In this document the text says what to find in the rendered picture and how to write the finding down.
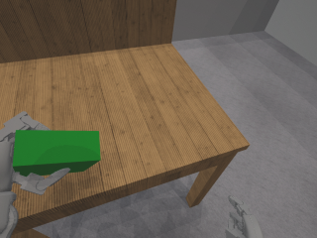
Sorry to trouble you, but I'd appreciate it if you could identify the robot left forearm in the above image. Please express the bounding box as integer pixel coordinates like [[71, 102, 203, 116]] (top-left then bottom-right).
[[0, 191, 19, 238]]

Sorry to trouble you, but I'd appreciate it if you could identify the table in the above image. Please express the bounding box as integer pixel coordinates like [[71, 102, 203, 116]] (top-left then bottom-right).
[[0, 0, 250, 238]]

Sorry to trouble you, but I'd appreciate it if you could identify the sponge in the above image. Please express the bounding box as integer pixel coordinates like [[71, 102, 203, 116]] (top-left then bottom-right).
[[12, 130, 101, 177]]

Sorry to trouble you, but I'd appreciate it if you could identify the left robot hand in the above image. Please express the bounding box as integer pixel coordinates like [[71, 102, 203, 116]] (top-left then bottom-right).
[[0, 111, 70, 195]]

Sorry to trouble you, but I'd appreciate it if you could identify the right robot hand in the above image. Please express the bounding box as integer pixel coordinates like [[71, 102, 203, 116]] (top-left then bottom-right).
[[225, 195, 264, 238]]

